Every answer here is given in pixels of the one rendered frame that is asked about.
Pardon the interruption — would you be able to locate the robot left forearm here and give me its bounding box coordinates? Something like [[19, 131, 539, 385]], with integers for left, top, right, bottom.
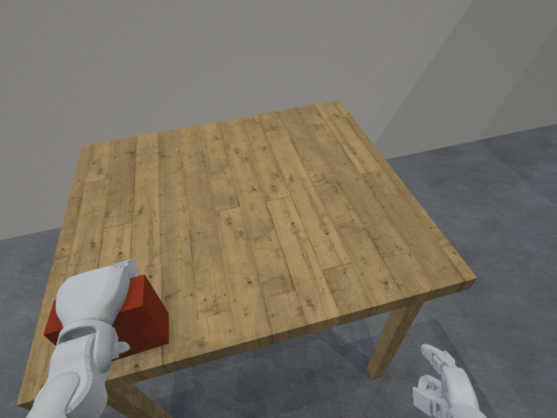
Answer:
[[26, 320, 115, 418]]

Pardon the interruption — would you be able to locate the right robot hand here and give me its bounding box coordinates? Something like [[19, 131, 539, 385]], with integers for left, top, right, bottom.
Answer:
[[413, 344, 480, 418]]

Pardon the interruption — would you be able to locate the sponge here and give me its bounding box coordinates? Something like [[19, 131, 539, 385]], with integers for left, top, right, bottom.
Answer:
[[44, 274, 169, 361]]

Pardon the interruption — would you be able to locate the table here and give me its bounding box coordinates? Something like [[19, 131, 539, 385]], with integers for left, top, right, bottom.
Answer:
[[17, 100, 477, 418]]

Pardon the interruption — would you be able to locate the left robot hand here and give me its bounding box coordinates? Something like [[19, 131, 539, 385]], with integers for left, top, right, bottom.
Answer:
[[56, 259, 140, 360]]

